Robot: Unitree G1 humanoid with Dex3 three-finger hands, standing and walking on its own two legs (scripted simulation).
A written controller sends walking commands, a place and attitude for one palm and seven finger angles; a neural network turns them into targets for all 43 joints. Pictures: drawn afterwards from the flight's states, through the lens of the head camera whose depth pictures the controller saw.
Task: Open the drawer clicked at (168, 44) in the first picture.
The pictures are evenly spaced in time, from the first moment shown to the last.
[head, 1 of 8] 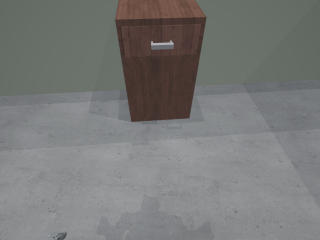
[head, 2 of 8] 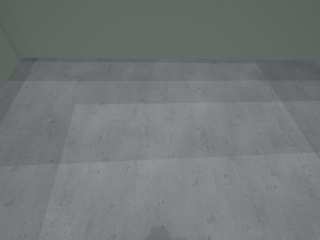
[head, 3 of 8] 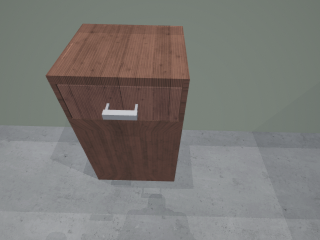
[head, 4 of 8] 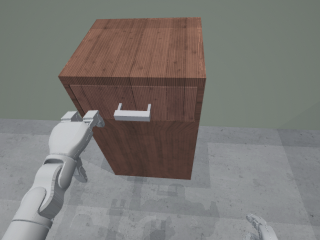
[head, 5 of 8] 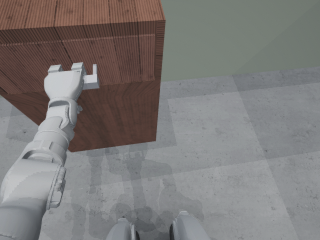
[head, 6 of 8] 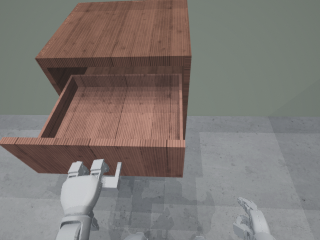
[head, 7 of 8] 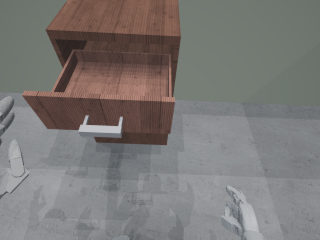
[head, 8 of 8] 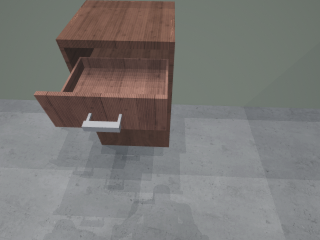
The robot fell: no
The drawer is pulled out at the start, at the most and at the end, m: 0.00 0.30 0.30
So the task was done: yes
